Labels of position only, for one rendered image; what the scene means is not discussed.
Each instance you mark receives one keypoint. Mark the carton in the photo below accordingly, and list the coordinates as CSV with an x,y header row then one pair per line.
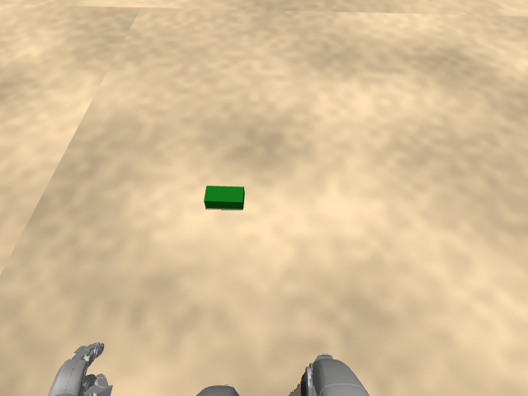
x,y
224,197

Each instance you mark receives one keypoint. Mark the left robot hand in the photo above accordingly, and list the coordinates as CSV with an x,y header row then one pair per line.
x,y
72,379

